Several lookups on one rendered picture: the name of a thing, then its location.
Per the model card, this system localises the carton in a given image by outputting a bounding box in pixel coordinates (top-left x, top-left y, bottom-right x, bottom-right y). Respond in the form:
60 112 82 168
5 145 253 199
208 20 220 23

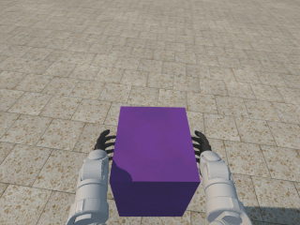
109 106 201 217

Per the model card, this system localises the left robot hand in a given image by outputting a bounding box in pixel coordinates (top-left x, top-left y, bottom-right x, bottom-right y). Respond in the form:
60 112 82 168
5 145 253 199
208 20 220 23
94 129 116 161

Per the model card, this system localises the right robot hand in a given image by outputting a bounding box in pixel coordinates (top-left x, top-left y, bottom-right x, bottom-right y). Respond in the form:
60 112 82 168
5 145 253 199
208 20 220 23
191 130 212 163

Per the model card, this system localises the robot right forearm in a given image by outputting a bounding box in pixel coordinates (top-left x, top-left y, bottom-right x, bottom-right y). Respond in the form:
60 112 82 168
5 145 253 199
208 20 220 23
199 150 253 225

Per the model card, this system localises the robot left forearm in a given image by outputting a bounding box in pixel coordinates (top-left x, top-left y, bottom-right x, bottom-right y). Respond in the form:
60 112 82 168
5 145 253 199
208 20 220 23
66 149 110 225

